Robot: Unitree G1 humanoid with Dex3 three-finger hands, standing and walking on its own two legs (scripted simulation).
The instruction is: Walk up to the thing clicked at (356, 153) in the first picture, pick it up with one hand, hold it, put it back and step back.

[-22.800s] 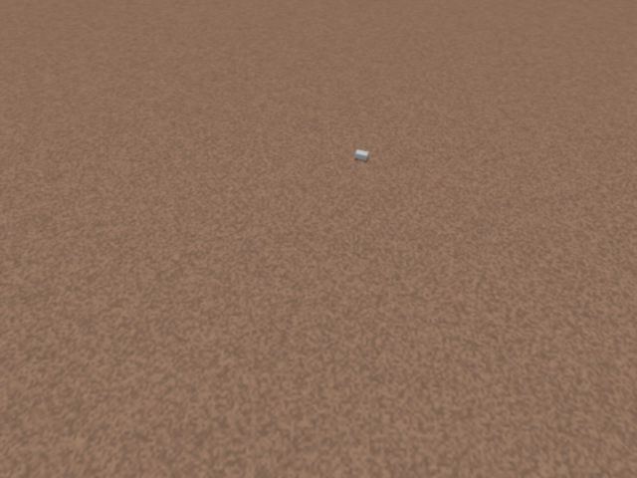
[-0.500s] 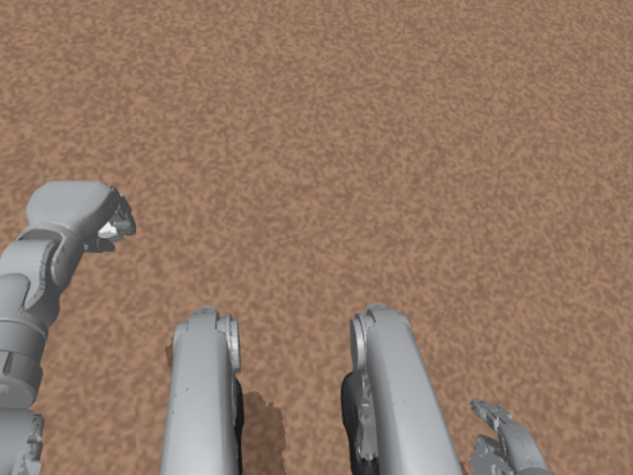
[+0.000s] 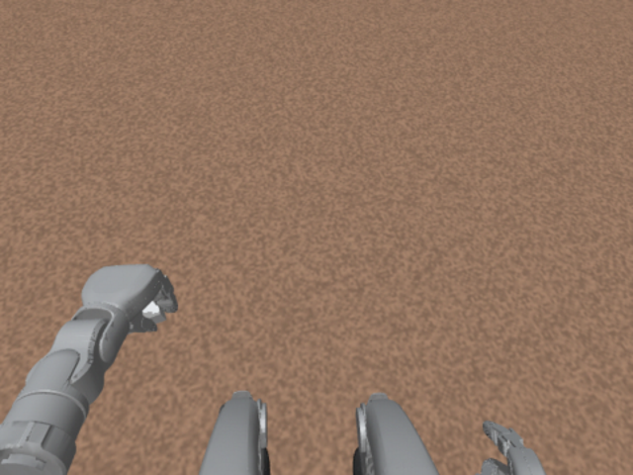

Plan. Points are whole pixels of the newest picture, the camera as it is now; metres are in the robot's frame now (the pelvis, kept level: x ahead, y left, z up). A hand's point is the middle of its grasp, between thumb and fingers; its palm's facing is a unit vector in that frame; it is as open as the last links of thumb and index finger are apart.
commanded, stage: lift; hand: left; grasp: from above
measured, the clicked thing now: (139, 314) +0.36 +0.26 -0.11
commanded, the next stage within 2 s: hold in 0.48 s
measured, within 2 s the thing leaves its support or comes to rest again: neither
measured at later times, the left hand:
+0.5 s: hand (133, 274) +0.36 +0.22 +0.02, palm faces -0.46 -0.06 -0.89, open 4.9 cm
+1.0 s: hand (126, 245) +0.37 +0.22 +0.07, palm faces -0.47 -0.04 -0.88, open 4.8 cm
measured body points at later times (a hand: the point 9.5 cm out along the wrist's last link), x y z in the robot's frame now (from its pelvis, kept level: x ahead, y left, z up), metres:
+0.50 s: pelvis +0.04 +0.00 +0.09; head +0.09 -0.01 +0.54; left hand +0.38 +0.22 +0.07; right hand +0.14 -0.27 -0.03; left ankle +0.08 +0.12 -0.60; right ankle +0.07 -0.15 -0.60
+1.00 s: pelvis +0.07 +0.00 +0.12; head +0.10 -0.02 +0.57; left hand +0.39 +0.22 +0.12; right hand +0.19 -0.27 +0.00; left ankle +0.08 +0.12 -0.60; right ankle +0.07 -0.15 -0.60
